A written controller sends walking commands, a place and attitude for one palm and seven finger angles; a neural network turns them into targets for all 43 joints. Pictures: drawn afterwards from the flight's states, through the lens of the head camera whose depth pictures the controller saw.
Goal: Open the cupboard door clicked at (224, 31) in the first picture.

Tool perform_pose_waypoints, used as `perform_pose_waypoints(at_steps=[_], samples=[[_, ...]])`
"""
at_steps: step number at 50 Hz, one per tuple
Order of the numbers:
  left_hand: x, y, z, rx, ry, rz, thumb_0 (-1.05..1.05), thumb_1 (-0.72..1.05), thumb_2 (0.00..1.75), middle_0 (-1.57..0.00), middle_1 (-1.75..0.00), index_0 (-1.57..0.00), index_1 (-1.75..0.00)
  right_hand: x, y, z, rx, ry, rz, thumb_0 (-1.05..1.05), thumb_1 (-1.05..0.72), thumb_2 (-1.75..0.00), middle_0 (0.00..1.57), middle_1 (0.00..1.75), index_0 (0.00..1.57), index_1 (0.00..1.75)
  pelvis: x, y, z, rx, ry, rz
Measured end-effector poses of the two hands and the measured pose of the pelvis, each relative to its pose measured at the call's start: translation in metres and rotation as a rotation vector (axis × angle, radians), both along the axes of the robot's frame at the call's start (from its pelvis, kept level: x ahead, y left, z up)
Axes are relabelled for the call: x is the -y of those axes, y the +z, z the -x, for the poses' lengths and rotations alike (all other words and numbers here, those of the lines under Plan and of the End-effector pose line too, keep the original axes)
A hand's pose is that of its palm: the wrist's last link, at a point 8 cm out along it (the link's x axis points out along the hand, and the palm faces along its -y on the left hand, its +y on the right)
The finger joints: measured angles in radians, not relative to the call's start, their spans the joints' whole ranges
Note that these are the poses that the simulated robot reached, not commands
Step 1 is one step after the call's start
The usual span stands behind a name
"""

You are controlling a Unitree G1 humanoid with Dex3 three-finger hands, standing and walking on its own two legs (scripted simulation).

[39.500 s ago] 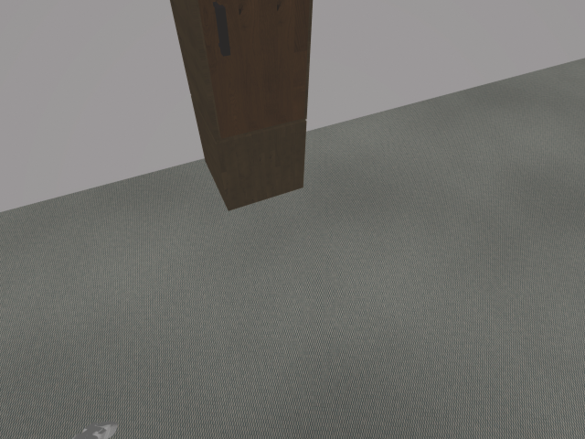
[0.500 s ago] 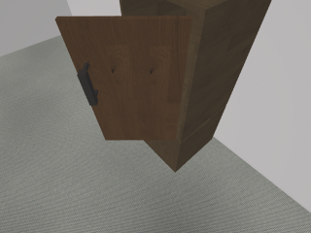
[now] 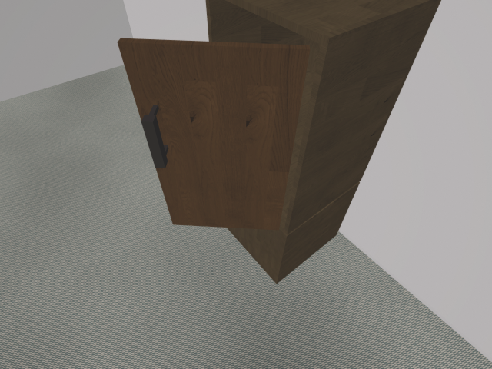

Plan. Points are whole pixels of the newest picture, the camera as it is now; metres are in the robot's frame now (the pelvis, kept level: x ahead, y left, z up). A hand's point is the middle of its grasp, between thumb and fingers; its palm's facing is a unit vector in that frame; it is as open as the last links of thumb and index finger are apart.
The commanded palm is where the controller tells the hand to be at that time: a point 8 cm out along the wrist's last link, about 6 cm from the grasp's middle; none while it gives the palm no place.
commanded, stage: come to a stop and stand still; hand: left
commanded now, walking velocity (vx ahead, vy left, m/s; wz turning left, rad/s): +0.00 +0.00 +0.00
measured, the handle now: (158, 136) +0.56 +0.24 +0.05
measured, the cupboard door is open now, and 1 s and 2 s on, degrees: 48 48 48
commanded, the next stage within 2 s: look again from close up in 0.36 s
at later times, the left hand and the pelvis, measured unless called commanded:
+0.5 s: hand out of the picture -0.04 +0.18 -0.18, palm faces +0.05 -0.98 -0.17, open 7.3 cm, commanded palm none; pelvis -0.03 +0.02 -0.01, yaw +0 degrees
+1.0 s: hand out of the picture -0.04 +0.17 -0.18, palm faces +0.06 -0.99 -0.15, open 7.3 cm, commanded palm none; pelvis -0.02 +0.02 +0.00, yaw +0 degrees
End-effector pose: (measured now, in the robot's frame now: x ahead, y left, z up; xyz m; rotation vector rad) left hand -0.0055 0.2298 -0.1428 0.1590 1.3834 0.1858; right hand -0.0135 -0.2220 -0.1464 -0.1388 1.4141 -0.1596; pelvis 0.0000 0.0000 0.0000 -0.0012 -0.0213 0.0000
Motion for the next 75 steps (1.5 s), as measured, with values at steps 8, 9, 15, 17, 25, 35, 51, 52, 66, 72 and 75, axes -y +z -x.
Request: perform_pose_waypoints(at_steps=[8, 9, 15, 17, 25, 35, 51, 52, 66, 72, 75], samples=[[-0.004, -0.005, 0.032, -0.045, -0.011, 0.004, 0.00, 0.91, 0.89, -0.20, -0.30, -0.20, -0.30, -0.018, -0.010, 0.006, 0.068, -0.003, -0.028, 0.00, -0.90, -0.90, 0.19, 0.30, 0.19, 0.30, -0.012, -0.007, 0.014, 0.022, 0.006, -0.008], [-0.004, -0.005, 0.033, -0.039, -0.008, 0.007, 0.00, 0.91, 0.89, -0.20, -0.30, -0.20, -0.30, -0.021, -0.011, 0.007, 0.071, 0.001, -0.034, 0.00, -0.90, -0.90, 0.19, 0.30, 0.19, 0.30, -0.013, -0.007, 0.016, 0.023, 0.006, -0.010], [-0.003, -0.006, 0.033, 0.007, 0.004, 0.024, 0.00, 0.91, 0.89, -0.20, -0.30, -0.20, -0.30, -0.036, -0.012, 0.019, 0.067, 0.010, -0.058, 0.00, -0.91, -0.90, 0.20, 0.30, 0.20, 0.30, -0.018, -0.007, 0.023, 0.016, 0.008, -0.015], [-0.001, -0.007, 0.032, 0.018, 0.006, 0.030, 0.00, 0.91, 0.89, -0.20, -0.30, -0.20, -0.30, -0.038, -0.012, 0.024, 0.061, 0.007, -0.061, 0.00, -0.91, -0.90, 0.20, 0.30, 0.20, 0.30, -0.019, -0.007, 0.024, 0.015, 0.008, -0.016], [0.003, -0.009, 0.038, 0.010, 0.012, 0.050, 0.01, 0.92, 0.89, -0.20, -0.30, -0.20, -0.30, -0.042, -0.009, 0.043, 0.020, -0.010, -0.055, 0.00, -0.91, -0.90, 0.20, 0.30, 0.20, 0.30, -0.020, -0.006, 0.026, 0.015, 0.008, -0.016], [0.011, -0.011, 0.046, -0.016, 0.022, 0.074, 0.00, 0.92, 0.89, -0.19, -0.30, -0.20, -0.30, -0.042, -0.006, 0.054, -0.021, -0.018, -0.047, 0.00, -0.90, -0.90, 0.19, 0.30, 0.19, 0.30, -0.020, -0.005, 0.026, 0.013, 0.009, -0.014], [0.014, -0.010, 0.043, -0.019, 0.024, 0.074, 0.00, 0.92, 0.89, -0.19, -0.30, -0.20, -0.30, -0.045, -0.006, 0.037, 0.005, -0.018, -0.058, 0.00, -0.90, -0.90, 0.19, 0.30, 0.19, 0.30, -0.018, -0.004, 0.022, 0.014, 0.004, -0.012], [0.014, -0.010, 0.043, -0.018, 0.024, 0.073, 0.00, 0.92, 0.89, -0.19, -0.30, -0.20, -0.30, -0.045, -0.006, 0.036, 0.006, -0.018, -0.059, 0.00, -0.90, -0.90, 0.19, 0.30, 0.19, 0.30, -0.018, -0.004, 0.022, 0.014, 0.004, -0.012], [0.004, -0.017, 0.035, -0.025, 0.064, 0.086, 0.00, 0.91, 0.89, -0.20, -0.30, -0.20, -0.30, -0.043, -0.006, 0.038, -0.044, -0.010, -0.029, 0.00, -0.90, -0.90, 0.19, 0.30, 0.19, 0.30, -0.025, -0.010, 0.004, 0.000, 0.003, -0.005], [-0.001, -0.016, 0.016, -0.042, 0.043, 0.085, 0.00, 0.91, 0.89, -0.19, -0.30, -0.20, -0.30, -0.052, -0.003, 0.035, -0.070, -0.035, -0.021, 0.00, -0.90, -0.90, 0.19, 0.30, 0.19, 0.30, -0.030, -0.008, -0.014, -0.003, 0.001, -0.007], [-0.001, -0.014, 0.003, -0.032, 0.033, 0.079, 0.00, 0.92, 0.89, -0.19, -0.30, -0.20, -0.30, -0.057, -0.003, 0.028, -0.071, -0.041, -0.028, 0.00, -0.90, -0.90, 0.19, 0.30, 0.19, 0.30, -0.031, -0.007, -0.018, -0.001, 0.001, -0.006]])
